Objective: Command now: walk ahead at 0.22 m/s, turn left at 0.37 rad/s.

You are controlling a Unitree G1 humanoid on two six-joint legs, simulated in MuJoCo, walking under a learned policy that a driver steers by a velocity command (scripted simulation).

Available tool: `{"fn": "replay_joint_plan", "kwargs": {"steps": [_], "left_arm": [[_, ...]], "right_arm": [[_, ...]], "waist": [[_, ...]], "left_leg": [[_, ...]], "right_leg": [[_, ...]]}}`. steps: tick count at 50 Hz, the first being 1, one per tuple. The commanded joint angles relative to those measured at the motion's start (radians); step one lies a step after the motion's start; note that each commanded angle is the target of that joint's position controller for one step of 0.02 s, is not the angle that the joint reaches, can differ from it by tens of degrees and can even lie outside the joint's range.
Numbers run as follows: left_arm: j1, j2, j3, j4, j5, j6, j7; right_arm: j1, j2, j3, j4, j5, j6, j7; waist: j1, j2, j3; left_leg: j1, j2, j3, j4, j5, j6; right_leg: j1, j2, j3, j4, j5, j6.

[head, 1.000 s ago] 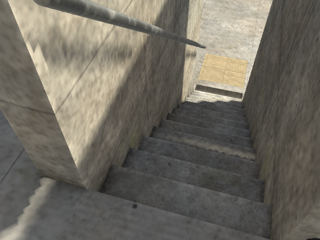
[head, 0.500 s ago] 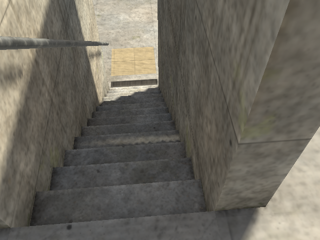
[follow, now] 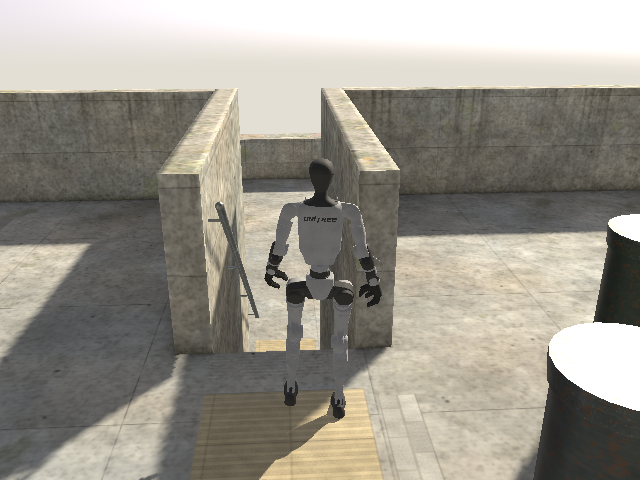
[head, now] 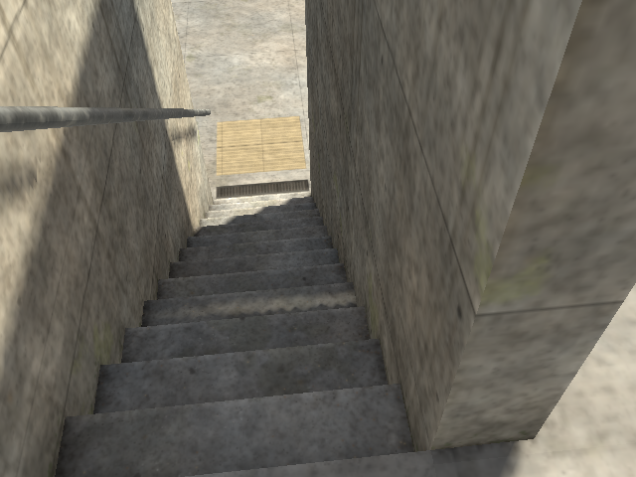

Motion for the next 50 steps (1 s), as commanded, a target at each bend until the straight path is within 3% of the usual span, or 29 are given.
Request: {"fn": "replay_joint_plan", "kwargs": {"steps": [1, 6, 9, 11, 12, 13, 14, 16, 19, 26, 27, 28, 29, 30, 31, 32, 33, 34, 35, 36, 38, 39, 41, 43, 45, 46, 47, 48, 50], "left_arm": [[0.077, 0.101, 0.027, -0.009, 0.032, -0.014, 0.058], [0.021, 0.185, 0.027, 0.039, 0.067, 0.018, 0.041], [0.087, 0.23, 0.038, 0.098, 0.082, 0.024, 0.016], [0.133, 0.115, 0.001, 0.096, 0.118, 0.015, -0.002], [0.234, -0.005, -0.043, 0.053, 0.131, 0.001, -0.028], [0.027, 0.044, -0.035, 0.032, 0.078, -0.017, -0.042], [-0.082, 0.074, -0.029, 0.012, 0.052, -0.034, -0.02], [-0.022, 0.14, -0.015, 0.043, 0.077, -0.035, 0.022], [-0.008, 0.125, -0.024, 0.078, 0.07, 0.011, 0.027], [-0.21, 0.027, -0.063, 0.085, 0.053, 0.021, -0.006], [-0.212, 0.07, -0.025, 0.046, -0.001, 0.06, 0.009], [-0.134, 0.057, -0.046, 0.054, 0.043, 0.016, -0.009], [-0.05, 0.126, -0.015, 0.077, 0.043, -0.007, -0.003], [-0.042, 0.111, -0.007, 0.093, 0.029, 0.032, 0.013], [0.003, 0.093, -0.011, 0.058, -0.014, 0.045, 0.033], [0.131, 0.126, 0.01, 0.097, -0.02, 0.037, 0.044], [0.327, 0.229, 0.036, 0.123, -0.045, 0.03, 0.044], [0.439, 0.239, 0.006, 0.152, -0.065, -0.015, 0.001], [0.174, 0.077, -0.005, 0.054, -0.039, 0.018, 0.032], [0.037, 0.098, -0.009, 0.048, -0.016, 0.029, 0.055], [-0.08, 0.063, -0.036, 0.051, -0.02, 0.033, 0.062], [-0.27, 0.046, -0.042, -0.023, -0.058, -0.006, 0.03], [-0.22, 0.154, 0.012, -0.024, 0.006, -0.008, 0.037], [-0.147, 0.248, 0.044, -0.005, 0.025, 0.009, 0.043], [-0.026, 0.158, 0.012, -0.002, -0.016, -0.006, 0.033], [-0.009, 0.056, -0.016, -0.039, -0.021, -0.021, 0.024], [0.018, 0.072, -0.009, -0.036, 0.025, -0.031, 0.033], [0.048, 0.098, -0.002, -0.006, 0.021, -0.023, 0.048], [0.044, 0.124, -0.001, 0.015, 0.018, 0.008, 0.092]], "right_arm": [[-0.196, -0.045, -0.001, -0.128, -0.03, -0.033, 0.001], [-0.163, -0.024, -0.006, -0.088, -0.009, -0.017, 0.097], [-0.168, -0.058, -0.005, -0.095, 0.01, -0.042, 0.077], [0.045, -0.194, -0.058, -0.048, -0.011, -0.07, 0.042], [0.254, -0.257, -0.071, -0.046, -0.025, -0.065, 0.022], [0.375, -0.189, -0.058, 0.015, -0.074, -0.079, 0.032], [0.28, -0.192, -0.066, 0.018, -0.044, -0.097, 0.03], [0.11, -0.073, -0.02, -0.013, -0.006, -0.089, 0.029], [-0.108, -0.017, 0.011, -0.077, -0.033, -0.088, 0.009], [0.123, -0.138, -0.036, -0.065, -0.041, -0.066, 0.065], [0.193, -0.077, -0.054, -0.005, 0.107, -0.034, 0.003], [0.142, -0.102, -0.013, -0.088, -0.037, -0.063, 0.033], [0.052, -0.138, -0.042, -0.127, -0.063, -0.078, 0.033], [-0.035, -0.064, -0.058, -0.121, 0.087, -0.024, -0.031], [0.013, -0.105, -0.063, -0.112, 0.1, 0.02, -0.059], [-0.03, -0.067, -0.063, -0.136, 0.099, 0.034, -0.074], [-0.094, -0.107, -0.077, -0.208, 0.093, 0.034, -0.084], [0.124, 0.13, 0.016, -0.24, -0.058, -0.016, 0.045], [0.071, -0.029, -0.038, -0.151, 0.032, 0.006, -0.054], [0.063, -0.004, -0.026, -0.149, 0.054, 0.024, -0.081], [-0.038, 0.001, -0.013, -0.165, 0.023, 0.081, -0.098], [-0.021, 0.101, 0.043, -0.264, -0.109, 0.06, 0.019], [0.031, 0.123, 0.068, -0.215, -0.054, 0.097, 0.083], [0.038, -0.022, 0.017, -0.235, -0.01, 0.102, 0.081], [0.032, -0.153, -0.036, -0.286, -0.024, 0.057, 0.04], [0.071, -0.262, -0.08, -0.288, -0.024, 0.034, 0.013], [0.138, -0.249, -0.085, -0.279, -0.033, 0.02, 0.003], [0.093, -0.172, -0.064, -0.266, -0.031, 0.002, -0.002], [-0.047, -0.018, -0.019, -0.282, 0.004, -0.001, 0.002]], "waist": [[0.099, -0.109, 0.063], [0.037, -0.109, 0.062], [0.026, -0.105, 0.006], [-0.047, 0.056, -0.121], [-0.073, 0.241, -0.396], [-0.197, 0.138, -0.164], [-0.165, 0.109, 0.029], [-0.034, 0.062, -0.015], [0.072, 0.041, -0.032], [0.007, 0.034, -0.07], [-0.014, 0.04, -0.072], [0.086, 0.115, -0.138], [0.131, 0.068, -0.113], [0.129, 0.066, -0.081], [0.136, 0.179, -0.041], [0.201, 0.09, -0.069], [0.308, -0.17, -0.219], [0.125, -0.631, -0.629], [0.178, -0.071, -0.266], [0.057, -0.071, -0.15], [0.0, -0.013, -0.009], [-0.143, -0.101, -0.088], [-0.035, -0.032, -0.076], [-0.001, -0.068, -0.095], [-0.012, -0.007, -0.144], [-0.029, 0.211, -0.186], [-0.055, 0.226, -0.242], [-0.01, 0.071, -0.188], [0.052, 0.061, -0.151]], "left_leg": [[-0.381, 0.027, -0.017, 0.078, -0.031, 0.033], [-0.045, -0.028, 0.04, -0.15, 0.29, 0.056], [0.131, -0.074, 0.07, -0.212, 0.347, 0.078], [0.492, -0.082, 0.011, -0.191, 0.248, 0.164], [0.938, 0.209, -0.59, -0.334, 0.184, 0.437], [0.882, 0.221, -0.732, -0.495, -0.131, 0.351], [0.654, 0.215, -0.655, -0.513, -0.238, 0.286], [0.391, 0.176, -0.545, -0.505, -0.051, 0.3], [0.125, 0.129, -0.434, -0.58, 0.023, 0.28], [-0.041, 0.004, -0.231, -0.442, 0.54, 0.25], [0.026, 0.016, -0.252, -0.402, 0.872, 0.162], [0.004, -0.015, -0.249, -0.259, 0.758, 0.169], [-0.012, -0.037, -0.233, -0.181, 0.987, 0.134], [0.073, -0.045, -0.191, -0.112, 1.46, 0.075], [0.075, -0.116, -0.195, -0.04, 1.3, 0.053], [-0.007, -0.123, -0.224, 0.115, 1.215, 0.013], [-0.042, -0.204, -0.057, 0.527, 0.499, -0.035], [-0.363, -0.215, -0.081, 1.03, -0.44, -0.123], [-0.369, -0.136, -0.143, 0.766, -0.263, -0.031], [-0.346, -0.109, -0.187, 0.632, -0.227, -0.022], [-0.067, -0.03, -0.123, 0.166, -0.166, -0.029], [0.086, 0.035, -0.016, 0.189, -0.356, -0.13], [0.159, -0.046, 0.064, -0.028, -0.034, -0.179], [0.237, -0.125, 0.111, -0.06, 0.081, -0.094], [0.336, -0.015, 0.006, -0.156, 0.407, 0.12], [0.426, 0.24, -0.284, -0.307, 0.731, 0.393], [0.426, 0.396, -0.529, -0.4, 0.779, 0.558], [0.374, 0.388, -0.483, -0.4, 0.618, 0.496], [0.303, 0.319, -0.353, -0.373, 0.575, 0.375]], "right_leg": [[0.257, -0.388, 0.383, -0.367, -0.003, -0.213], [0.052, -0.313, 0.082, -0.369, 0.005, -0.096], [0.048, -0.306, -0.014, -0.245, 0.13, -0.092], [-0.158, -0.151, -0.168, 0.241, 0.235, 0.002], [-0.48, 0.017, -0.086, 0.566, -0.181, 0.094], [-0.752, 0.006, 0.112, 0.699, -0.18, 0.066], [-0.826, -0.064, 0.141, 0.752, -0.083, 0.042], [-0.671, -0.126, 0.142, 0.747, 0.021, 0.022], [-0.522, -0.155, 0.139, 0.632, 0.131, 0.057], [-0.321, -0.049, -0.034, 0.229, 0.394, 0.144], [-0.227, 0.012, -0.057, 0.417, 0.575, 0.137], [-0.253, -0.025, 0.037, 0.419, 0.47, 0.129], [-0.197, 0.02, -0.027, 0.419, 0.335, 0.117], [-0.169, 0.05, -0.043, 0.333, 0.387, 0.072], [-0.118, 0.069, -0.051, 0.084, 0.247, 0.09], [0.097, 0.01, 0.018, 0.001, 0.503, 0.072], [0.279, -0.248, 0.21, 0.029, 1.377, -0.099], [0.61, -0.493, 0.576, 0.075, 1.63, -0.551], [0.342, -0.466, 0.535, 0.007, 1.554, -0.366], [0.196, -0.447, 0.47, -0.049, 1.273, -0.306], [-0.14, -0.317, 0.319, -0.16, 1.049, -0.177], [-0.34, -0.153, 0.164, -0.144, 0.68, -0.098], [-0.417, -0.075, 0.138, -0.122, 0.418, -0.1], [-0.444, -0.116, 0.263, -0.154, 0.215, -0.162], [-0.444, -0.099, 0.28, -0.025, 0.078, -0.108], [-0.561, 0.059, 0.09, 0.249, -0.17, 0.029], [-0.571, 0.041, 0.091, 0.604, -0.335, 0.13], [-0.633, 0.002, 0.135, 0.765, -0.23, 0.167], [-0.669, -0.008, 0.147, 0.922, -0.14, 0.199]]}}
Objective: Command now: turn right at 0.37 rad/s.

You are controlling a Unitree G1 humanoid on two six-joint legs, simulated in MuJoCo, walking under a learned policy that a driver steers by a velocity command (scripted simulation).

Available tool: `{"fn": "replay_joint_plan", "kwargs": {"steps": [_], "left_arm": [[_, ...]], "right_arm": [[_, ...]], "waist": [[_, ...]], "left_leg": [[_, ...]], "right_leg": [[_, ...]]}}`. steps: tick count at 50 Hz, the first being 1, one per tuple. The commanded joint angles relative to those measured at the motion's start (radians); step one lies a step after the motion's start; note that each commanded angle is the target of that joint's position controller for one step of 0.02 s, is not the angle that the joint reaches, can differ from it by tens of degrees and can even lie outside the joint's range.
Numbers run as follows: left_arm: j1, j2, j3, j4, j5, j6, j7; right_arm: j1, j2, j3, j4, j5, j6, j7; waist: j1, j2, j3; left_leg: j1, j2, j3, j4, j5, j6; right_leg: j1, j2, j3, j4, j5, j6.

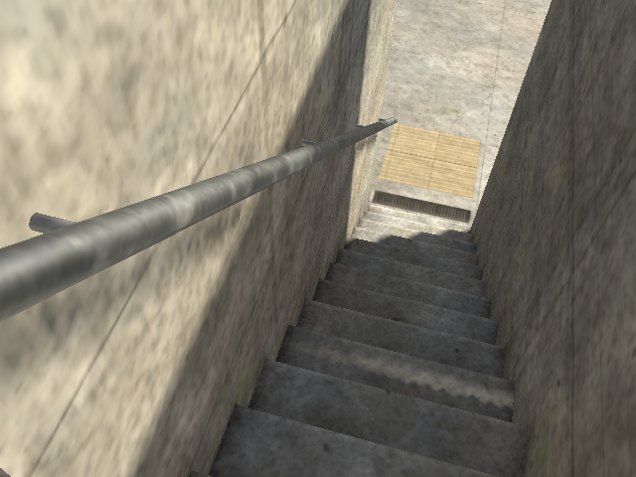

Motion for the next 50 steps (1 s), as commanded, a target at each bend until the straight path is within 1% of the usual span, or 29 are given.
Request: {"fn": "replay_joint_plan", "kwargs": {"steps": [1, 6, 11, 14, 16, 19, 20, 21, 22, 23, 24, 25, 27, 29, 31, 32, 34, 36, 37, 38, 39, 42, 43, 45, 46, 47, 48, 49, 50], "left_arm": [[0.008, 0.064, 0.003, -0.076, 0.025, 0.011, 0.028], [0.015, 0.106, 0.015, -0.094, -0.011, 0.035, -0.041], [-0.037, 0.029, -0.001, -0.086, 0.027, 0.047, -0.068], [-0.081, 0.019, 0.003, -0.107, 0.044, 0.028, -0.079], [-0.07, 0.012, 0.0, -0.106, 0.078, 0.024, -0.092], [-0.048, 0.023, 0.017, -0.082, 0.046, -0.007, -0.097], [0.006, 0.042, 0.038, -0.06, 0.04, -0.031, -0.108], [0.096, 0.042, 0.057, -0.023, 0.035, -0.056, -0.101], [0.252, 0.095, 0.083, 0.04, 0.05, -0.071, -0.072], [0.361, 0.247, 0.105, 0.032, 0.043, -0.086, -0.042], [0.424, 0.236, 0.109, 0.014, 0.035, -0.085, -0.086], [0.357, 0.124, 0.084, 0.037, 0.017, -0.062, -0.112], [0.226, -0.001, 0.025, 0.01, 0.03, -0.049, -0.134], [0.038, -0.071, -0.017, -0.042, 0.04, -0.037, -0.126], [0.048, -0.014, -0.015, -0.021, 0.037, -0.032, -0.098], [0.091, -0.05, -0.033, 0.01, 0.032, -0.042, -0.081], [0.14, 0.007, -0.022, 0.031, 0.006, -0.049, -0.049], [0.14, 0.078, -0.017, 0.027, 0.02, -0.031, -0.073], [0.26, 0.053, 0.011, 0.067, -0.109, -0.022, 0.01], [0.279, 0.098, 0.017, 0.088, -0.101, -0.009, 0.046], [0.258, 0.089, 0.019, 0.098, -0.079, -0.008, 0.07], [0.209, 0.066, 0.023, 0.122, -0.005, 0.027, 0.11], [0.128, 0.07, 0.029, 0.125, 0.006, 0.044, 0.124], [0.178, 0.054, 0.028, 0.148, 0.01, 0.04, 0.106], [0.126, 0.059, 0.043, 0.15, 0.016, 0.032, 0.08], [0.195, -0.016, 0.028, 0.076, -0.003, 0.024, 0.072], [0.154, 0.006, 0.017, 0.038, 0.013, 0.048, 0.064], [0.084, -0.022, 0.013, 0.039, 0.036, 0.057, 0.051], [0.105, -0.045, -0.008, 0.044, 0.041, 0.076, 0.056]], "right_arm": [[0.004, -0.079, -0.038, -0.047, 0.011, -0.026, -0.014], [-0.009, -0.141, -0.053, -0.056, -0.032, -0.063, -0.052], [0.202, -0.195, -0.101, 0.087, 0.001, -0.057, -0.052], [0.125, -0.184, -0.097, 0.09, -0.016, -0.068, -0.056], [0.129, -0.184, -0.092, 0.105, 0.009, -0.074, -0.07], [0.051, -0.217, -0.099, 0.101, -0.011, -0.075, -0.086], [0.001, -0.205, -0.086, 0.11, 0.013, -0.062, -0.086], [-0.002, -0.187, -0.074, 0.131, -0.027, -0.056, -0.075], [-0.005, -0.111, -0.051, 0.147, -0.065, -0.061, -0.046], [0.055, 0.005, -0.009, 0.116, -0.049, -0.077, -0.006], [-0.029, -0.027, -0.011, 0.037, 0.021, -0.115, -0.001], [-0.112, -0.1, -0.033, 0.058, 0.045, -0.119, -0.028], [-0.069, -0.157, -0.056, 0.106, 0.001, -0.107, -0.053], [0.049, -0.126, -0.044, 0.176, -0.055, -0.085, -0.029], [0.035, -0.093, -0.042, 0.181, -0.082, -0.062, 0.011], [0.028, -0.079, -0.027, 0.19, -0.098, -0.064, 0.023], [0.01, -0.116, -0.034, 0.199, -0.047, -0.064, 0.019], [-0.031, -0.096, -0.031, 0.185, -0.042, -0.043, 0.039], [-0.142, -0.039, -0.032, 0.114, 0.006, 0.002, 0.044], [-0.196, -0.017, -0.029, 0.106, 0.028, 0.03, 0.038], [-0.126, -0.032, -0.041, 0.107, 0.005, 0.054, 0.036], [-0.163, -0.01, -0.031, 0.083, 0.02, 0.05, 0.035], [-0.012, -0.001, -0.04, 0.121, 0.041, 0.049, 0.022], [0.271, -0.072, -0.072, 0.241, 0.03, 0.048, 0.003], [0.401, -0.122, -0.097, 0.29, 0.037, 0.045, -0.005], [0.407, -0.186, -0.091, 0.286, 0.026, 0.043, -0.007], [0.441, -0.181, -0.092, 0.245, 0.07, 0.036, -0.014], [0.443, -0.164, -0.085, 0.246, 0.071, 0.044, -0.025], [0.408, -0.142, -0.085, 0.244, 0.031, 0.05, -0.039]], "waist": [[0.006, 0.092, -0.157], [-0.025, 0.086, -0.145], [-0.155, 0.077, -0.026], [-0.16, 0.115, -0.079], [-0.138, 0.153, -0.093], [-0.1, 0.127, -0.086], [-0.054, 0.072, -0.099], [-0.003, -0.001, -0.111], [0.064, -0.128, -0.121], [0.016, -0.162, -0.211], [0.097, -0.232, -0.149], [0.115, -0.166, -0.017], [0.001, -0.003, -0.038], [-0.111, -0.026, -0.028], [-0.084, -0.024, -0.085], [-0.056, -0.012, -0.084], [-0.023, -0.037, -0.112], [-0.037, -0.005, -0.041], [-0.003, 0.165, 0.043], [0.028, 0.064, 0.104], [0.002, -0.028, 0.08], [0.076, -0.04, 0.147], [-0.009, -0.107, 0.127], [-0.079, 0.008, -0.009], [-0.172, 0.136, -0.041], [-0.036, 0.235, -0.144], [-0.1, 0.096, -0.247], [-0.111, -0.004, -0.202], [-0.076, -0.01, -0.156]], "left_leg": [[0.262, 0.344, -0.341, -0.253, 0.574, 0.273], [0.23, 0.239, -0.072, -0.282, 0.516, 0.162], [0.345, 0.364, -0.16, -0.444, -0.028, 0.151], [0.267, 0.372, -0.103, -0.421, -0.089, 0.152], [0.201, 0.384, -0.113, -0.433, -0.248, 0.164], [0.136, 0.376, -0.053, -0.381, -0.27, 0.118], [0.104, 0.334, -0.022, -0.264, -0.328, 0.106], [-0.007, 0.294, 0.072, -0.043, -0.305, 0.079], [-0.26, 0.185, 0.133, 0.386, -0.225, 0.034], [-0.549, 0.044, 0.005, 0.687, -0.251, -0.043], [-0.779, -0.01, -0.113, 0.658, -0.246, -0.07], [-0.914, 0.051, -0.096, 0.795, -0.244, -0.113], [-0.763, 0.099, -0.101, 0.824, -0.128, -0.141], [-0.53, 0.115, -0.151, 0.707, 0.164, -0.107], [-0.405, 0.067, -0.087, 0.715, 0.299, -0.095], [-0.5, 0.084, -0.167, 0.555, 0.477, -0.092], [-0.375, 0.056, -0.106, 0.269, 0.731, -0.102], [-0.106, 0.056, -0.042, 0.19, 0.777, -0.08], [-0.087, -0.016, 0.042, 0.08, 0.843, -0.081], [-0.132, 0.014, -0.042, 0.047, 0.767, -0.075], [-0.159, 0.024, -0.102, 0.136, 0.856, -0.046], [-0.189, -0.015, -0.067, -0.104, 0.609, -0.007], [-0.048, 0.038, -0.087, -0.161, 0.552, 0.023], [0.27, -0.069, 0.047, -0.266, 0.454, 0.065], [0.496, 0.032, -0.1, -0.358, 0.727, 0.168], [0.824, 0.21, -0.275, 0.091, 1.433, 0.227], [0.92, 0.267, -0.382, 0.091, 1.367, 0.284], [0.775, 0.266, -0.423, 0.024, 1.157, 0.323], [0.591, 0.299, -0.576, -0.058, 0.513, 0.399]], "right_leg": [[-0.237, -0.051, 0.04, 0.394, 0.012, 0.059], [-0.124, -0.075, -0.009, 0.316, 0.227, 0.101], [-0.185, -0.153, -0.053, -0.196, 0.195, 0.048], [-0.069, -0.146, -0.124, -0.317, 0.111, -0.016], [0.017, -0.128, -0.18, -0.302, 0.009, -0.054], [0.154, -0.103, -0.192, -0.416, 0.122, -0.108], [0.263, -0.067, -0.225, -0.546, 0.14, -0.118], [0.456, -0.041, -0.211, -0.65, 0.236, -0.141], [0.664, -0.095, -0.053, -0.681, 0.282, -0.203], [0.871, -0.295, 0.333, -0.626, 0.85, -0.346], [0.913, -0.384, 0.521, -0.743, 0.519, -0.443], [0.831, -0.394, 0.501, -0.745, 0.362, -0.474], [0.528, -0.325, 0.323, -0.627, 0.454, -0.417], [0.17, -0.223, 0.183, -0.602, 0.497, -0.357], [0.011, -0.188, 0.177, -0.564, 0.43, -0.369], [0.108, -0.157, 0.208, -0.504, 0.325, -0.337], [0.072, -0.07, 0.09, -0.39, 0.325, -0.293], [-0.164, -0.068, 0.095, -0.375, 0.148, -0.291], [-0.039, -0.128, 0.208, -0.492, 0.248, -0.265], [0.019, -0.165, 0.286, -0.435, 0.277, -0.265], [0.092, -0.201, 0.293, -0.325, 0.308, -0.266], [0.245, -0.199, 0.206, -0.199, 0.486, -0.267], [0.202, -0.254, 0.222, -0.086, 0.548, -0.283], [0.219, -0.218, 0.03, 0.347, 0.801, -0.253], [0.019, -0.067, -0.1, 0.887, 0.24, -0.198], [-0.422, -0.037, -0.154, 1.146, -0.402, -0.126], [-0.578, -0.073, -0.141, 1.149, -0.341, -0.105], [-0.63, -0.087, -0.114, 1.088, -0.265, -0.073], [-0.642, -0.127, -0.01, 0.961, -0.196, -0.094]]}}
Over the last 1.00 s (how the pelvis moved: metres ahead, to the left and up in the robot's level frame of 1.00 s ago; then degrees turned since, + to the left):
0.32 0.20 -0.01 16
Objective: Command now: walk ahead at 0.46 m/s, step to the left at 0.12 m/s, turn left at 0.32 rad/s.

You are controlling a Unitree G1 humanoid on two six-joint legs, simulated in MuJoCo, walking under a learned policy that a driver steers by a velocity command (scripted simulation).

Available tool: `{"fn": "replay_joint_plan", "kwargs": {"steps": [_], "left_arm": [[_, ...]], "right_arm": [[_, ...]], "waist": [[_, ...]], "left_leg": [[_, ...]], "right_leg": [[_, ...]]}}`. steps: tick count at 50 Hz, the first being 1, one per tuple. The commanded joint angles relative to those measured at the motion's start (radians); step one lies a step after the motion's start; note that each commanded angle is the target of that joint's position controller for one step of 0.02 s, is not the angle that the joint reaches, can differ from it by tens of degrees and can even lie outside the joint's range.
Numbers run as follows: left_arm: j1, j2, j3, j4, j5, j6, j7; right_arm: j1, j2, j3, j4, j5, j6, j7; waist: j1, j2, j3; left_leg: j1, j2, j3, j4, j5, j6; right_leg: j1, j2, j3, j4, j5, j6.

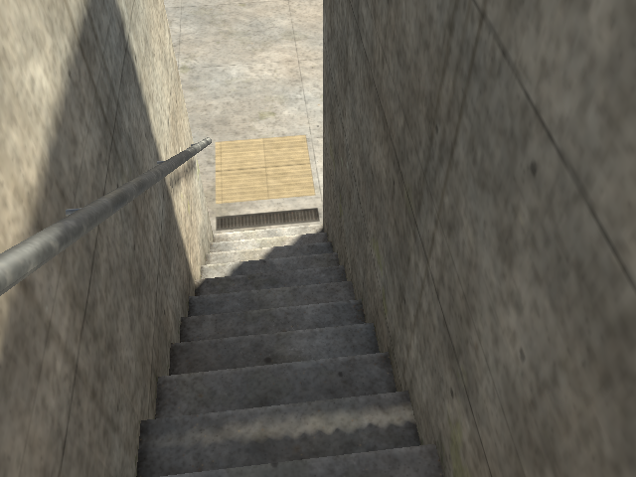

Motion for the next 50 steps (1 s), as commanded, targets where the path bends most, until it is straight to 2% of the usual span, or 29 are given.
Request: {"fn": "replay_joint_plan", "kwargs": {"steps": [1, 4, 7, 12, 13, 14, 19, 21, 22, 23, 24, 27, 28, 30, 33, 34, 35, 36, 37, 38, 39, 40, 41, 44, 45, 46, 47, 48, 50], "left_arm": [[-0.009, -0.007, -0.019, -0.073, 0.028, 0.035, -0.009], [-0.127, 0.048, -0.003, -0.099, -0.011, 0.062, -0.009], [-0.015, -0.023, -0.009, 0.006, 0.011, 0.062, -0.036], [-0.305, -0.056, -0.031, -0.087, 0.001, 0.029, -0.083], [-0.248, -0.125, -0.08, -0.15, 0.079, -0.003, -0.186], [-0.227, -0.061, -0.058, -0.158, 0.076, -0.012, -0.216], [-0.185, -0.008, -0.042, -0.15, 0.003, -0.047, -0.198], [0.563, -0.005, -0.032, 0.037, 0.007, -0.057, -0.162], [0.527, 0.071, -0.011, 0.034, 0.013, -0.074, -0.188], [0.377, 0.098, 0.022, 0.013, 0.086, -0.073, -0.184], [0.205, 0.01, -0.005, -0.04, 0.123, -0.067, -0.159], [-0.273, -0.193, -0.073, -0.104, 0.012, -0.123, -0.157], [-0.303, -0.064, -0.044, -0.13, 0.018, -0.148, -0.146], [-0.261, -0.012, -0.043, -0.116, 0.03, -0.173, -0.118], [0.128, 0.102, -0.031, -0.021, -0.076, -0.095, -0.044], [0.149, 0.102, 0.002, -0.001, -0.054, -0.057, -0.032], [0.269, 0.007, -0.039, -0.074, -0.123, -0.065, -0.045], [0.292, 0.022, -0.032, 0.068, -0.099, 0.005, -0.062], [0.215, 0.153, 0.012, 0.085, -0.066, 0.041, -0.04], [0.103, 0.118, 0.029, 0.028, -0.07, 0.027, -0.03], [-0.067, 0.219, 0.021, -0.121, -0.065, 0.006, -0.113], [0.055, 0.064, 0.033, 0.008, -0.071, 0.032, -0.064], [0.082, -0.016, 0.003, -0.075, -0.116, 0.04, -0.048], [-0.152, -0.03, -0.022, -0.165, 0.023, 0.094, -0.017], [0.051, -0.132, -0.087, -0.248, -0.066, 0.124, -0.077], [-0.228, 0.056, -0.007, -0.27, 0.014, 0.127, -0.023], [-0.237, 0.097, 0.005, -0.289, -0.015, 0.155, -0.018], [0.295, -0.078, -0.058, -0.184, -0.067, 0.167, -0.102], [0.48, 0.044, -0.008, -0.054, -0.087, 0.102, -0.193]], "right_arm": [[0.26, -0.118, -0.03, 0.011, -0.007, 0.019, -0.035], [0.139, -0.046, 0.019, 0.009, 0.027, -0.03, -0.055], [0.219, -0.107, -0.02, 0.033, -0.004, -0.013, -0.087], [0.315, -0.028, -0.006, 0.013, 0.038, -0.011, -0.102], [0.244, 0.013, 0.045, 0.016, -0.066, -0.065, -0.021], [0.276, -0.026, 0.033, 0.039, -0.07, -0.094, -0.006], [0.373, -0.159, 0.028, 0.068, 0.001, -0.122, -0.03], [0.16, -0.147, 0.049, -0.012, -0.023, -0.12, 0.04], [0.323, 0.016, 0.095, -0.042, -0.048, -0.122, 0.097], [0.274, 0.049, 0.104, -0.129, -0.054, -0.103, 0.105], [0.125, 0.078, 0.12, -0.133, -0.079, -0.062, 0.09], [0.251, 0.044, 0.098, -0.045, -0.154, -0.006, 0.076], [0.239, 0.006, 0.079, 0.016, -0.163, -0.008, 0.08], [0.184, -0.011, 0.056, 0.034, -0.15, -0.054, 0.117], [-0.136, -0.098, 0.019, -0.118, -0.149, -0.094, 0.078], [-0.131, 0.041, 0.048, -0.043, 0.061, -0.125, -0.033], [-0.046, -0.075, 0.052, -0.094, -0.056, -0.129, 0.018], [-0.043, -0.089, -0.02, -0.015, 0.041, -0.129, -0.052], [0.021, 0.02, 0.018, -0.037, 0.026, -0.09, -0.057], [0.122, -0.062, -0.008, 0.05, 0.02, -0.061, -0.081], [0.515, -0.081, -0.024, 0.065, -0.186, -0.045, -0.014], [0.37, -0.175, -0.042, 0.041, -0.072, -0.028, -0.053], [0.46, -0.271, -0.052, 0.025, -0.045, -0.009, -0.074], [0.215, -0.259, -0.061, -0.052, 0.019, -0.018, -0.147], [0.24, -0.099, -0.001, 0.052, -0.113, -0.106, -0.028], [-0.032, -0.202, -0.032, -0.069, -0.031, -0.072, -0.136], [-0.09, -0.166, -0.014, -0.085, -0.06, -0.063, -0.162], [0.042, -0.101, 0.004, -0.004, -0.153, -0.151, -0.063], [-0.024, -0.411, -0.105, 0.005, -0.154, -0.165, -0.013]], "waist": [[-0.023, -0.039, -0.061], [0.073, -0.112, 0.159], [0.022, 0.076, -0.05], [-0.091, -0.019, 0.022], [-0.035, 0.177, 0.141], [-0.045, 0.081, 0.082], [-0.064, -0.035, 0.019], [0.274, -0.159, -0.173], [0.103, -0.231, -0.366], [0.138, -0.004, -0.247], [0.092, 0.227, -0.008], [-0.193, 0.045, 0.174], [-0.19, 0.056, 0.085], [-0.15, 0.034, 0.03], [0.07, -0.032, -0.018], [0.102, 0.011, -0.068], [0.127, 0.133, 0.066], [0.067, 0.211, -0.239], [-0.064, 0.032, -0.159], [-0.076, 0.192, -0.014], [-0.278, 0.136, 0.07], [-0.197, -0.01, -0.129], [-0.206, 0.074, -0.238], [-0.145, 0.163, -0.203], [-0.022, 0.154, -0.014], [-0.032, 0.256, -0.082], [0.018, 0.051, -0.105], [0.115, 0.018, 0.068], [0.198, 0.064, 0.097]], "left_leg": [[0.32, 0.421, -0.643, -0.076, 0.174, 0.341], [-0.239, 0.213, -0.414, -0.17, 0.377, 0.121], [0.021, 0.191, -0.402, -0.007, 0.82, 0.07], [0.028, 0.087, -0.488, 0.152, 0.212, 0.048], [-0.375, 0.004, -0.299, 0.224, -0.081, 0.01], [-0.565, -0.028, -0.303, 0.267, -0.185, 0.003], [-0.135, -0.033, -0.477, 0.718, 0.402, -0.092], [-0.747, -0.014, -0.352, 1.491, 0.346, -0.204], [-1.27, -0.015, -0.191, 1.865, -0.673, -0.268], [-1.437, 0.169, -0.284, 1.78, -0.472, -0.275], [-1.437, 0.24, -0.292, 1.51, -0.194, -0.196], [-0.354, 0.362, -0.135, 0.711, 0.46, -0.069], [0.01, 0.295, -0.031, 0.644, 0.607, -0.1], [0.078, 0.289, -0.026, 0.601, 0.857, -0.102], [-0.434, 0.234, 0.101, 0.169, 0.502, -0.124], [-0.242, 0.183, 0.032, -0.292, 0.818, -0.124], [-0.1, 0.305, 0.011, -0.407, 0.889, -0.124], [0.306, 0.247, -0.144, -0.217, 0.682, -0.115], [0.422, 0.113, 0.132, -0.274, 0.778, -0.168], [0.485, 0.091, 0.219, -0.363, 0.9, -0.162], [0.636, 0.219, 0.123, -0.381, 0.946, -0.011], [0.837, 0.428, -0.101, -0.026, 1.42, -0.084], [0.941, 0.705, -0.354, 0.116, 1.906, 0.139], [0.495, 0.812, -0.48, -0.071, 0.85, 0.287], [0.018, 0.842, -0.34, -0.333, 0.558, 0.235], [0.041, 0.701, -0.286, -0.241, 0.405, 0.181], [-0.074, 0.749, -0.283, -0.298, 0.031, 0.099], [-0.527, 0.61, -0.046, -0.295, -0.276, -0.05], [-0.825, 0.446, 0.098, -0.395, -0.748, -0.205]], "right_leg": [[-0.549, -0.073, 0.102, -0.045, 0.132, 0.029], [-0.189, -0.104, 0.054, -0.732, 0.696, 0.131], [-0.085, -0.086, 0.03, -0.773, 0.864, 0.14], [-0.068, 0.013, 0.082, -1.318, 1.302, 0.149], [0.061, -0.047, 0.068, -1.332, 1.308, 0.046], [0.34, -0.019, -0.006, -1.296, 1.304, 0.043], [0.365, 0.087, -0.027, -1.7, 0.964, 0.04], [1.339, -0.168, 0.086, -1.711, 1.26, -0.175], [1.767, -0.526, 0.302, -1.153, 1.837, -0.466], [1.524, -0.699, 0.582, -1.356, 1.307, -0.46], [1.077, -0.561, 0.466, -1.501, 1.038, -0.367], [-0.403, -0.163, 0.047, -1.65, 0.699, -0.214], [-0.604, -0.054, -0.07, -1.593, 0.443, -0.174], [-0.514, -0.036, -0.106, -1.382, 0.387, -0.112], [0.393, -0.143, 0.068, -1.011, 0.556, -0.089], [0.546, -0.101, 0.058, -0.964, 0.777, -0.107], [0.246, 0.032, 0.015, -0.698, 0.653, 0.032], [0.149, 0.079, -0.128, -0.713, 0.27, -0.004], [0.205, 0.063, -0.085, -0.731, 0.132, -0.103], [0.068, 0.034, 0.004, -0.616, 0.408, -0.07], [-0.16, 0.115, -0.082, -0.204, 0.043, 0.092], [-0.243, 0.117, -0.012, -0.088, -0.223, 0.005], [-0.423, 0.131, 0.141, 0.072, -0.269, 0.028], [-0.535, 0.001, 0.12, 0.153, -0.075, 0.057], [-0.479, -0.063, 0.197, 0.096, 0.065, 0.056], [-0.309, -0.047, 0.206, -0.015, 0.234, 0.136], [-0.253, -0.047, 0.215, -0.146, 0.486, 0.137], [-0.101, -0.067, 0.09, -0.309, 0.57, 0.07], [0.385, -0.017, -0.087, -0.565, 0.645, 0.176]]}}
Over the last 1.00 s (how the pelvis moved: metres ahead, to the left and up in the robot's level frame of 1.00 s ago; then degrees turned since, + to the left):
0.25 -0.12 -0.19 -21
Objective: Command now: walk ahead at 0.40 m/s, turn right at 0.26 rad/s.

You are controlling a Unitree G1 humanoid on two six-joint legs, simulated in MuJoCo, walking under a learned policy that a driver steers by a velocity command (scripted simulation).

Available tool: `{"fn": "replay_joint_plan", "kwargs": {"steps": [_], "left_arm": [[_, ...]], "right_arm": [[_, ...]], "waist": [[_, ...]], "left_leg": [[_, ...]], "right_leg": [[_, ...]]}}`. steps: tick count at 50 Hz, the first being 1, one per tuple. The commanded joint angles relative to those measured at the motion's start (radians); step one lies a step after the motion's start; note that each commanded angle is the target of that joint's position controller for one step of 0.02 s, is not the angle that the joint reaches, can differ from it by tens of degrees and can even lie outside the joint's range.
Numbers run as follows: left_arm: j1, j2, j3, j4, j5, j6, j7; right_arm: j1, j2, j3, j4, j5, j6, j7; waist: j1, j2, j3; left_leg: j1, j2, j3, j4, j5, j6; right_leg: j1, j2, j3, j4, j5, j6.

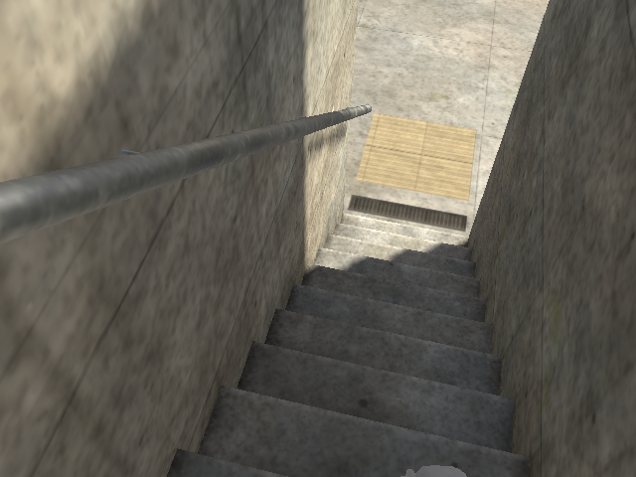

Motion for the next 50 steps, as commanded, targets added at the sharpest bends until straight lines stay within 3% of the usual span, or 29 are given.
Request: {"fn": "replay_joint_plan", "kwargs": {"steps": [1, 3, 5, 6, 7, 8, 9, 11, 14, 16, 19, 20, 22, 24, 25, 28, 31, 33, 34, 35, 36, 37, 39, 41, 44, 45, 47, 49, 50], "left_arm": [[0.654, 0.116, 0.047, 0.191, -0.023, -0.029, -0.106], [0.481, 0.154, 0.072, 0.167, 0.059, -0.086, -0.09], [0.605, 0.199, 0.12, 0.27, 0.122, -0.164, -0.062], [0.749, 0.257, 0.135, 0.339, 0.129, -0.175, -0.064], [0.726, 0.359, 0.136, 0.248, 0.103, -0.184, -0.064], [0.641, 0.34, 0.122, 0.207, 0.088, -0.206, -0.114], [0.516, 0.28, 0.096, 0.168, 0.056, -0.218, -0.144], [0.251, 0.201, 0.062, 0.074, 0.024, -0.213, -0.16], [0.205, 0.144, 0.026, 0.135, 0.038, -0.239, -0.114], [0.319, 0.174, 0.019, 0.182, 0.051, -0.26, -0.083], [0.483, 0.202, 0.009, 0.229, 0.077, -0.269, -0.042], [0.524, 0.18, 0.006, 0.243, 0.088, -0.263, -0.035], [0.716, -0.002, -0.031, 0.307, 0.111, -0.247, 0.011], [0.734, 0.039, -0.013, 0.31, 0.088, -0.227, 0.01], [0.589, 0.02, -0.017, 0.202, 0.039, -0.217, 0.009], [0.284, 0.161, 0.003, 0.07, 0.026, -0.215, -0.017], [0.21, 0.262, 0.02, -0.029, -0.013, -0.211, 0.0], [0.195, 0.27, 0.037, 0.006, 0.027, -0.172, -0.064], [0.232, 0.172, 0.031, 0.037, 0.075, -0.155, -0.112], [0.264, -0.015, -0.011, 0.007, 0.069, -0.149, -0.131], [0.218, -0.005, -0.034, -0.085, 0.08, -0.142, -0.117], [0.134, 0.024, -0.03, -0.148, 0.055, -0.137, -0.091], [0.139, 0.015, -0.041, -0.089, 0.056, -0.141, -0.045], [0.138, 0.062, -0.015, -0.017, 0.055, -0.118, -0.073], [0.11, 0.043, -0.022, -0.031, 0.076, -0.112, -0.113], [0.053, 0.078, -0.007, -0.05, 0.086, -0.11, -0.109], [0.018, 0.092, 0.002, -0.028, 0.121, -0.102, -0.12], [0.033, 0.05, 0.004, -0.005, 0.06, -0.145, -0.089], [0.098, -0.068, -0.041, 0.062, -0.009, -0.116, -0.004]], "right_arm": [[-0.082, -0.394, -0.116, -0.082, -0.016, -0.054, 0.056], [-0.198, -0.296, -0.084, -0.16, 0.014, -0.064, 0.036], [-0.329, -0.203, -0.055, -0.247, 0.011, -0.07, 0.048], [-0.364, -0.099, -0.02, -0.281, 0.026, -0.055, 0.057], [-0.128, 0.032, 0.006, -0.255, 0.03, -0.057, 0.083], [-0.137, 0.045, 0.012, -0.292, 0.121, -0.069, 0.095], [-0.235, -0.016, 0.01, -0.281, 0.162, -0.069, 0.083], [-0.168, -0.122, 0.007, -0.19, 0.122, -0.04, 0.046], [-0.128, -0.149, 0.007, -0.166, 0.06, 0.005, 0.041], [-0.186, -0.181, -0.002, -0.169, 0.045, 0.016, 0.072], [-0.392, -0.199, 0.003, -0.213, 0.046, -0.005, 0.082], [-0.443, -0.186, 0.007, -0.224, 0.05, -0.005, 0.077], [-0.449, -0.107, 0.028, -0.191, 0.059, 0.011, 0.087], [-0.456, -0.083, 0.023, -0.187, 0.052, 0.017, 0.116], [-0.448, -0.131, 0.019, -0.156, 0.038, 0.011, 0.133], [-0.231, -0.138, -0.003, -0.105, 0.013, 0.009, 0.154], [0.025, -0.192, -0.029, 0.005, 0.048, 0.011, 0.154], [0.524, -0.203, -0.056, 0.167, 0.044, 0.026, 0.106], [0.609, -0.188, -0.052, 0.172, 0.022, 0.024, 0.077], [0.408, -0.228, -0.042, 0.052, 0.029, 0.009, 0.083], [0.251, -0.207, -0.041, -0.016, 0.021, -0.012, 0.095], [0.18, -0.218, -0.047, -0.06, 0.005, -0.016, 0.064], [0.031, -0.145, -0.023, -0.129, 0.066, -0.04, 0.039], [0.096, -0.13, 0.006, -0.108, 0.045, -0.047, 0.025], [0.164, -0.213, -0.011, -0.049, 0.032, -0.057, 0.022], [0.168, -0.219, -0.014, -0.074, 0.056, -0.053, 0.03], [0.31, -0.158, -0.004, -0.007, 0.053, -0.028, 0.04], [0.16, -0.141, -0.001, -0.015, 0.089, -0.015, 0.07], [0.143, -0.037, 0.011, -0.058, 0.143, 0.034, 0.038]], "waist": [[0.205, 0.171, -0.063], [0.186, 0.081, -0.13], [0.238, -0.063, -0.144], [0.306, -0.151, -0.078], [0.149, -0.229, -0.115], [0.109, -0.263, -0.037], [0.115, -0.193, 0.107], [-0.006, -0.034, 0.101], [-0.08, 0.011, 0.021], [-0.026, -0.047, -0.11], [0.108, -0.144, -0.09], [0.135, -0.148, -0.08], [0.22, -0.122, -0.075], [0.179, -0.099, -0.052], [0.15, 0.019, -0.075], [-0.04, -0.033, -0.084], [-0.037, 0.065, -0.056], [-0.193, 0.201, -0.079], [-0.168, 0.272, -0.138], [0.0, 0.163, -0.331], [0.036, 0.04, -0.415], [0.039, -0.018, -0.328], [0.055, -0.034, -0.161], [0.068, -0.055, -0.101], [0.057, 0.031, -0.243], [0.034, 0.011, -0.256], [-0.056, 0.039, -0.251], [0.001, 0.081, -0.184], [0.009, 0.028, -0.276]], "left_leg": [[-0.557, 0.174, -0.015, -0.432, -0.775, -0.013], [-0.311, 0.19, -0.023, -0.081, -0.61, -0.035], [-0.355, 0.062, 0.015, 0.564, -0.491, 0.003], [-0.674, -0.065, -0.155, 0.864, -0.347, 0.121], [-0.893, -0.195, -0.281, 1.01, -0.233, 0.124], [-1.042, -0.259, -0.386, 1.086, -0.167, 0.14], [-1.159, -0.162, -0.418, 1.09, -0.056, 0.114], [-1.018, -0.056, -0.366, 1.12, 0.192, 0.026], [-0.738, -0.037, -0.321, 1.093, 0.349, -0.031], [-0.574, -0.06, -0.206, 1.021, 0.353, -0.004], [-0.748, -0.113, -0.199, 0.906, 0.121, 0.01], [-0.862, -0.125, -0.23, 0.846, 0.064, 0.016], [-1.135, -0.135, -0.39, 0.455, 0.359, 0.036], [-1.144, -0.158, -0.262, 0.421, 0.367, 0.067], [-0.764, -0.138, -0.154, 0.157, 0.697, 0.081], [0.31, -0.244, 0.002, 0.363, 0.813, 0.037], [0.211, -0.201, 0.009, -0.19, 0.494, 0.008], [0.532, -0.152, -0.024, -0.555, 0.769, 0.11], [0.818, 0.003, -0.205, -0.511, 0.827, 0.259], [1.131, 0.161, -0.453, 0.02, 1.688, 0.485], [1.069, 0.259, -0.534, 0.012, 1.767, 0.561], [0.78, 0.202, -0.452, -0.021, 1.465, 0.501], [0.177, 0.072, -0.465, -0.169, 0.809, 0.393], [-0.237, -0.018, -0.43, -0.169, 0.779, 0.37], [-0.18, -0.063, -0.416, -0.022, 0.77, 0.32], [-0.118, -0.035, -0.438, 0.016, 0.747, 0.313], [0.097, 0.012, -0.493, 0.16, 0.52, 0.325], [-0.045, 0.022, -0.519, 0.141, 0.678, 0.273], [0.077, 0.003, -0.471, -0.011, 0.911, 0.272]], "right_leg": [[0.647, 0.013, -0.148, -0.217, 0.099, 0.058], [0.608, -0.024, -0.011, -0.57, 0.097, 0.017], [0.68, 0.085, -0.001, -0.734, 0.067, -0.054], [0.822, 0.131, 0.212, -0.796, 0.093, -0.12], [0.983, -0.012, 0.596, -0.876, 0.65, -0.19], [0.9, -0.154, 1.012, -1.124, 0.675, -0.174], [0.723, -0.216, 1.193, -1.229, -0.041, -0.183], [0.398, -0.128, 1.041, -1.197, -0.512, -0.221], [0.07, -0.054, 0.834, -1.158, -0.39, -0.189], [0.128, 0.002, 0.61, -1.085, -0.205, -0.157], [0.596, -0.029, 0.537, -1.0, 0.161, -0.134], [0.784, -0.061, 0.56, -0.986, 0.281, -0.141], [1.184, -0.042, 0.495, -0.808, 0.207, -0.124], [1.141, -0.048, 0.462, -0.798, 0.454, -0.103], [0.803, 0.046, 0.26, -0.797, 0.323, -0.076], [-0.138, 0.121, 0.066, -0.805, 0.174, -0.062], [0.381, 0.036, 0.115, -0.413, 0.615, 0.03], [0.413, 0.043, 0.137, 0.162, 0.509, 0.012], [0.154, 0.117, 0.07, 0.509, -0.367, 0.031], [-0.269, 0.114, 0.064, 0.676, -0.483, 0.029], [-0.393, 0.077, 0.101, 0.53, -0.361, 0.023], [-0.427, 0.025, 0.061, 0.499, -0.319, 0.007], [-0.236, -0.103, 0.104, 0.04, -0.008, 0.016], [0.122, -0.123, 0.031, -0.178, 0.326, 0.015], [0.243, -0.093, 0.017, -0.205, 0.468, 0.012], [0.218, -0.108, 0.023, -0.219, 0.399, 0.018], [0.09, -0.11, 0.047, -0.427, 0.446, 0.008], [0.292, -0.09, 0.019, -0.471, 0.136, 0.009], [0.505, -0.086, 0.046, -0.709, -0.021, -0.03]]}}
Over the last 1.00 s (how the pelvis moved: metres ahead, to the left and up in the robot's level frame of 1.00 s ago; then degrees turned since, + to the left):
0.44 0.09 -0.40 21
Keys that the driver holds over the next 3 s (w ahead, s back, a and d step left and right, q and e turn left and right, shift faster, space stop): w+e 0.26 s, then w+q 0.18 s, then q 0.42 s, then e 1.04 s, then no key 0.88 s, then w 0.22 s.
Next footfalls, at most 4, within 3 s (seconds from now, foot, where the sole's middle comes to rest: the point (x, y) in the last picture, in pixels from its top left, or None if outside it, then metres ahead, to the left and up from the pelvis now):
0.12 right None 0.05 -0.16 -0.74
0.68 left None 0.33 -0.04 -0.93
1.00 right None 0.35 -0.27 -0.93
1.94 left None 0.39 -0.03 -0.93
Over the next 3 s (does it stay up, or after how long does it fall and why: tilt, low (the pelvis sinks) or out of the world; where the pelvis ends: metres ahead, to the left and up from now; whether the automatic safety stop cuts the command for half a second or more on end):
stays up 0.37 -0.10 -0.16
